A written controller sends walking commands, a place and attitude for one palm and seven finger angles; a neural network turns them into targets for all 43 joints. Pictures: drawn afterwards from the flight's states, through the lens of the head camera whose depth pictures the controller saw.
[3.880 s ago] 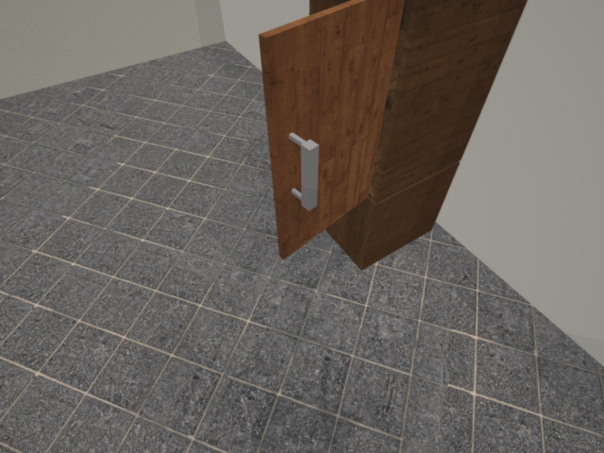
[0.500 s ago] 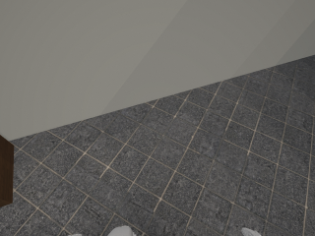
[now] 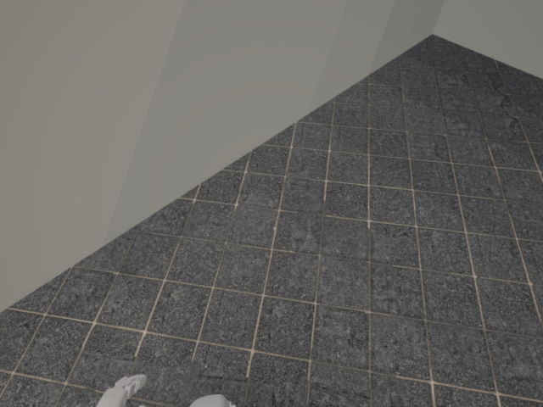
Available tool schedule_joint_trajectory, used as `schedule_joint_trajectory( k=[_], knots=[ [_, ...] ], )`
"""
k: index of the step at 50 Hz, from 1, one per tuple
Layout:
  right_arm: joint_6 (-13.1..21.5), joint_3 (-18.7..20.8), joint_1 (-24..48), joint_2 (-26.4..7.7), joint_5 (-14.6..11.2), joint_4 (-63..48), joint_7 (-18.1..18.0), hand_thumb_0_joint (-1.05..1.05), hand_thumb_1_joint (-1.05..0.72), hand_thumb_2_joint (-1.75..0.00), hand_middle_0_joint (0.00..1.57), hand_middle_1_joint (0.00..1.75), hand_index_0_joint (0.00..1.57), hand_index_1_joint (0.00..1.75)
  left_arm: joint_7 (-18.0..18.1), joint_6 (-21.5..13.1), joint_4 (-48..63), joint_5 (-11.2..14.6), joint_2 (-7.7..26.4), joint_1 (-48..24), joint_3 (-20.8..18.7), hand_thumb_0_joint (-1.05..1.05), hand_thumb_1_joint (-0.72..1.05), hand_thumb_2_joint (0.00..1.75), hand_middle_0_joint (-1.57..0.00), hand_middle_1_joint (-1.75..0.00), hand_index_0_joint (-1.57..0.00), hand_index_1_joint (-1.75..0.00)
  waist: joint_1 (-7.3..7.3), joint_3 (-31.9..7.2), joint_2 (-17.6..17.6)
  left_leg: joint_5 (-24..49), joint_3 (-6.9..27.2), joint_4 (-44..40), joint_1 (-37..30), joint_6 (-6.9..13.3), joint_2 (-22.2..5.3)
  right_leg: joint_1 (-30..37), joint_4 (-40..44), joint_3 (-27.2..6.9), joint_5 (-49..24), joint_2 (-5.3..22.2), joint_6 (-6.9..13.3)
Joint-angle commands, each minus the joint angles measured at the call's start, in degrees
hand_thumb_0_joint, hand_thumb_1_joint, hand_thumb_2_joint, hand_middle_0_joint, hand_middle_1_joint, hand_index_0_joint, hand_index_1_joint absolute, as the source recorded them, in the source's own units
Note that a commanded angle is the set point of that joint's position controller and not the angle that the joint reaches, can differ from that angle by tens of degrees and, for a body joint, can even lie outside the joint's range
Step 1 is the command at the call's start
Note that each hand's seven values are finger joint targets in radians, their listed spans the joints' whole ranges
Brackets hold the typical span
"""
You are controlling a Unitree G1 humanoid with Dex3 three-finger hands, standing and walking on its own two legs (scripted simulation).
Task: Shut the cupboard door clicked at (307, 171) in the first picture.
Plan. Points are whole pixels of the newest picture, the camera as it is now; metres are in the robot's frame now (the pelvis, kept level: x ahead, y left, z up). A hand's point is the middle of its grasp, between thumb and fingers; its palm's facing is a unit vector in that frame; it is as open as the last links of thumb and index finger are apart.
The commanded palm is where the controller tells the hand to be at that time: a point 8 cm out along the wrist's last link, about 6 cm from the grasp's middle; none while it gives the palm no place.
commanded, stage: walk around to get in front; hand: left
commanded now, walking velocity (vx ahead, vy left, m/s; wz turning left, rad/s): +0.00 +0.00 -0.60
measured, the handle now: out of the picture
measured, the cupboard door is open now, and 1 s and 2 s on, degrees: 100 100 100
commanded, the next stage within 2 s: walk to a spot facing it in 1.42 s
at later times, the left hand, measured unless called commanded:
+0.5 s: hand (176, 356) +0.21 +0.19 -0.15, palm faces -0.29 -0.94 -0.17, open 7.4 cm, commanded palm none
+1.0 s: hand (294, 253) +0.41 -0.02 -0.14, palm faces -0.54 -0.80 -0.24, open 7.2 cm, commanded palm none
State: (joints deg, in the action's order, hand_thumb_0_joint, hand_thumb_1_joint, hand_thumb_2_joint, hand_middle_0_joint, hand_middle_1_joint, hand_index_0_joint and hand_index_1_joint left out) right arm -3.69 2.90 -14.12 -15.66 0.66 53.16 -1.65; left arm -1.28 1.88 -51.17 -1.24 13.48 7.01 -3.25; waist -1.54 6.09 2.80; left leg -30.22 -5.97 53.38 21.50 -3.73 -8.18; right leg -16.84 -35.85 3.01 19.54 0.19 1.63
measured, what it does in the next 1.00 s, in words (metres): walks ahead, turning right: left foot, then right foot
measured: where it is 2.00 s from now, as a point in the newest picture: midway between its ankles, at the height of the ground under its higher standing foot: (387, 288)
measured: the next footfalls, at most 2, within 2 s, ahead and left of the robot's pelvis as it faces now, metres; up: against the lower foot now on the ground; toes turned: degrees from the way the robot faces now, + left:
left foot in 0.32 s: +0.11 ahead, +0.12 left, +0.00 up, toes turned -8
right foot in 0.76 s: +0.24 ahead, -0.19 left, +0.00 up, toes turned -35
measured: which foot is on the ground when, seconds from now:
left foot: up 0.00-0.30, down 0.32-0.76, up 0.78-1.00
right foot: down 0.00-0.32, up 0.34-0.74, down 0.76-1.00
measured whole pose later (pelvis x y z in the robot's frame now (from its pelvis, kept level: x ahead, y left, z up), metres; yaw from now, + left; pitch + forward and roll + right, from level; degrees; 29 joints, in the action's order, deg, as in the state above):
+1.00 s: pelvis +0.23 -0.14 +0.02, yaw -33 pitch +1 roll +2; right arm 0.3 2.3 -11.9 -10.9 1.5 54.1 0.0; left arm -0.5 -2.7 -55.7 -0.8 11.8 11.0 -3.4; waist -2.5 4.6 -0.4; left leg -12.6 -1.5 61.6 34.4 -4.1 -8.7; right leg -11.4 -22.8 3.6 12.9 -4.4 7.3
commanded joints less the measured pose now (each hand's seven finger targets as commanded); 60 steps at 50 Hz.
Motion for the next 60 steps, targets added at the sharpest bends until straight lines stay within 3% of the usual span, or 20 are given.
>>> schedule_joint_trajectory(
  k=[1, 4, 11, 14, 15, 16, 17, 19, 21, 24, 33, 35, 36, 37, 38, 39, 42, 45, 50, 60],
  knots=[
    [1.69, 1.63, 4.24, -4.67, 0.04, -5.99, 0.16, 0.00, -0.90, -0.90, 0.20, 0.30, 0.20, 0.30, 2.25, -0.63, 3.18, 0.20, 11.26, 2.27, -3.17, 0.00, 0.90, 0.90, -0.20, -0.30, -0.20, -0.30, 2.62, -6.58, -16.52, 4.39, 5.83, 12.79, 12.84, -1.12, 1.09, 9.85, 15.65, -18.27, -27.83, 13.64, 9.03],
    [1.75, 1.35, 3.68, -2.94, 0.09, -5.49, 0.47, 0.00, -0.90, -0.90, 0.20, 0.30, 0.20, 0.30, 2.12, -1.41, 3.68, 0.18, 10.44, 3.18, -2.93, 0.00, 0.90, 0.90, -0.20, -0.30, -0.20, -0.30, 1.89, -8.71, -11.10, 7.11, 4.54, 6.54, 9.21, -1.92, 3.29, 9.74, 14.52, -17.15, -30.98, 11.67, 8.79],
    [4.00, 1.44, 6.63, -2.59, 0.18, -7.70, 1.33, 0.00, -0.90, -0.90, 0.20, 0.30, 0.20, 0.30, 1.00, -1.97, 2.40, -0.44, 11.85, 5.73, -3.83, 0.00, 0.90, 0.90, -0.20, -0.30, -0.20, -0.30, 3.81, -6.96, -12.29, 5.25, 3.55, -10.81, 3.94, -0.81, 5.89, 7.74, 18.31, -26.03, -0.17, 11.58, 10.10],
    [5.35, 1.59, -2.32, -3.78, 0.27, -4.70, 0.72, 0.00, -0.90, -0.90, 0.20, 0.30, 0.20, 0.30, 0.42, -1.95, 3.19, 0.11, 10.09, 1.49, -3.55, 0.00, 0.90, 0.90, -0.20, -0.30, -0.20, -0.30, -1.60, -6.08, -8.27, 12.72, 1.96, -27.68, -17.18, 0.03, 6.89, -8.25, 12.37, -22.98, 7.34, 6.34, 5.97],
    [5.85, 2.44, -8.24, -8.21, 0.81, -2.89, 0.02, 0.00, -0.90, -0.90, 0.20, 0.30, 0.20, 0.30, -0.06, -1.87, 4.46, 0.43, 6.12, 0.66, -2.62, 0.00, 0.90, 0.90, -0.20, -0.30, -0.20, -0.30, -4.54, -7.24, 4.09, 2.60, 12.55, -34.89, -26.43, 2.35, -2.51, -18.29, 1.17, -16.42, 12.57, -0.31, 2.73],
    [5.96, 3.62, -14.06, -13.64, 1.79, -2.26, -0.17, 0.00, -0.90, -0.90, 0.20, 0.30, 0.20, 0.30, -0.47, -2.04, 6.30, 0.71, 3.09, -0.45, -1.89, 0.00, 0.90, 0.90, -0.20, -0.30, -0.20, -0.30, -6.38, -8.21, 19.90, -8.34, 34.00, -41.99, -28.70, 8.03, -19.07, -26.75, -18.69, -5.40, 17.82, -6.03, -0.96],
    [5.78, 3.15, -13.34, -13.59, 1.70, -2.63, -0.46, 0.00, -0.90, -0.90, 0.20, 0.30, 0.20, 0.30, -0.91, -2.13, 7.64, -0.03, 5.40, -4.60, -2.41, 0.00, 0.90, 0.90, -0.20, -0.30, -0.20, -0.30, -6.03, -3.86, 10.96, -11.67, 37.11, -46.35, -20.85, 11.91, -23.94, -28.00, -26.76, -7.80, 13.97, 0.05, -0.86],
    [6.39, 1.63, -6.31, -8.58, 1.80, -4.89, -0.03, 0.00, -0.90, -0.90, 0.20, 0.30, 0.20, 0.30, -1.98, -2.38, 5.23, -0.96, 5.57, -2.02, -3.31, 0.00, 0.90, 0.90, -0.20, -0.30, -0.20, -0.30, -1.39, -0.14, 3.11, -3.62, 26.31, -45.74, -13.07, 9.69, -16.92, -25.32, -33.79, -6.07, 4.32, 2.45, -1.49],
    [7.15, 0.24, -4.01, -5.09, 1.30, -4.75, -0.31, 0.00, -0.90, -0.90, 0.20, 0.30, 0.20, 0.30, -2.80, -1.79, 3.20, -1.08, 3.75, 0.50, -2.81, 0.00, 0.90, 0.90, -0.20, -0.30, -0.20, -0.30, 0.92, -0.59, 6.16, 13.32, 11.97, -42.81, -15.16, 6.14, -11.46, -24.97, -34.86, -3.92, -2.69, 3.99, -2.35],
    [7.97, -0.19, -10.27, -3.95, 1.07, -1.76, -0.55, 0.00, -0.90, -0.90, 0.20, 0.30, 0.20, 0.30, -2.91, -1.61, 3.11, -0.59, 1.25, -0.86, -1.53, 0.00, 0.90, 0.90, -0.20, -0.30, -0.20, -0.30, -0.24, -4.73, 6.83, 40.51, 2.07, -37.46, -23.72, 5.95, -9.34, -26.57, -32.11, -1.05, -4.59, 2.99, -2.73],
    [7.25, 0.23, -14.65, -5.14, 1.60, 1.90, 0.04, 0.00, -0.90, -0.90, 0.20, 0.30, 0.20, 0.30, -3.25, -1.73, 4.46, -0.35, 0.87, -9.65, -0.34, 0.00, 0.90, 0.90, -0.20, -0.30, -0.20, -0.30, -1.72, -1.89, 6.87, 49.88, -7.09, -33.67, -22.49, 7.57, -11.87, -13.73, -5.67, 6.85, -3.98, 0.56, 0.46],
    [7.17, 0.53, -12.47, -6.93, 1.25, 1.65, 0.03, 0.00, -0.90, -0.90, 0.20, 0.30, 0.20, 0.30, -2.76, -2.26, 2.27, -0.27, 2.58, -1.49, -1.03, 0.00, 0.90, 0.90, -0.20, -0.30, -0.20, -0.30, 2.76, -5.70, 6.01, 61.75, -8.94, -23.01, -20.35, 6.69, -11.76, -0.88, -1.89, 7.94, -2.34, -2.03, 2.90],
    [7.19, 0.56, -9.76, -7.24, 0.75, 0.78, 0.32, 0.00, -0.90, -0.90, 0.20, 0.30, 0.20, 0.30, -2.25, -2.82, -0.71, -0.46, 4.87, 8.29, -1.79, 0.00, 0.90, 0.90, -0.20, -0.30, -0.20, -0.30, 7.78, -9.71, 3.64, 61.49, -10.91, -11.34, -14.04, 4.67, -9.65, 13.40, 2.44, 7.67, -5.35, -3.14, 4.44],
    [7.43, 0.13, -7.50, -4.86, -0.30, -0.87, 1.11, 0.00, -0.90, -0.90, 0.20, 0.30, 0.20, 0.30, -1.39, -3.51, -3.33, -0.73, 11.12, 18.43, -3.65, 0.00, 0.90, 0.90, -0.20, -0.30, -0.20, -0.30, 12.73, -16.50, -7.21, 40.58, -11.87, 5.36, 1.29, 2.41, -5.17, 31.44, 6.04, -6.28, -3.87, 7.45, 8.04],
    [7.49, -0.34, -6.79, -1.89, -1.19, -3.49, 0.91, 0.00, -0.90, -0.90, 0.20, 0.30, 0.20, 0.30, -0.39, -3.79, -4.15, 0.20, 16.59, 22.92, -4.82, 0.00, 0.90, 0.90, -0.20, -0.30, -0.20, -0.30, 12.49, -22.46, -19.20, -4.95, -6.57, 24.89, 17.05, -0.52, 4.70, 39.58, 14.31, -36.79, -11.85, 23.83, 14.50],
    [7.07, 0.12, -2.88, -3.71, -0.87, -3.97, 0.80, 0.00, -0.90, -0.90, 0.20, 0.30, 0.20, 0.30, 0.38, -3.41, -3.58, 1.30, 17.22, 19.25, -4.90, 0.00, 0.90, 0.90, -0.20, -0.30, -0.20, -0.30, 10.75, -17.27, -12.84, -2.23, 4.05, 29.08, 21.35, 1.04, 1.79, 33.29, 18.75, -36.30, -8.74, 24.19, 14.87],
    [5.90, 0.63, -1.90, -2.11, 0.34, -1.26, 0.89, 0.00, -0.90, -0.90, 0.20, 0.30, 0.20, 0.30, 1.00, -4.12, -0.15, 1.07, 8.71, 5.96, -2.10, 0.00, 0.90, 0.90, -0.20, -0.30, -0.20, -0.30, 2.94, -4.81, -7.31, 11.10, 5.64, 21.03, 13.50, 0.25, -3.02, 7.35, 22.53, -19.40, -10.10, 16.84, 9.69],
    [4.27, 0.50, -6.52, -0.03, 1.04, 1.02, 1.36, 0.00, -0.90, -0.90, 0.20, 0.30, 0.20, 0.30, 0.95, -5.34, -0.43, 0.35, 6.26, 4.12, -1.46, 0.00, 0.90, 0.90, -0.20, -0.30, -0.20, -0.30, -0.77, -4.15, -8.58, 15.08, 4.68, 13.19, 9.01, -0.29, -1.79, 1.19, 24.43, -11.89, -13.46, 12.00, 8.29],
    [4.51, 0.89, -0.59, 0.58, 1.04, -0.64, 2.04, 0.00, -0.90, -0.90, 0.20, 0.30, 0.20, 0.30, 0.73, -6.72, -3.27, 0.74, 4.84, 9.57, -1.80, 0.00, 0.90, 0.90, -0.20, -0.30, -0.20, -0.30, 0.79, -5.21, -7.02, 22.08, 5.06, 5.48, 16.36, -0.81, -0.51, 10.31, 25.31, -12.17, -15.46, 9.95, 7.66],
    [6.17, -0.11, 16.83, 1.48, 0.42, -4.59, 3.10, 0.00, -0.90, -0.90, 0.20, 0.30, 0.20, 0.30, 2.31, -7.30, -9.70, 0.37, 3.60, 21.12, 0.13, 0.00, 0.90, 0.90, -0.20, -0.30, -0.20, -0.30, 5.21, -0.89, -9.08, 18.86, 0.93, -9.73, 19.66, 1.53, 3.45, 25.33, 19.89, -12.57, -48.06, 12.17, 7.88]
  ],
)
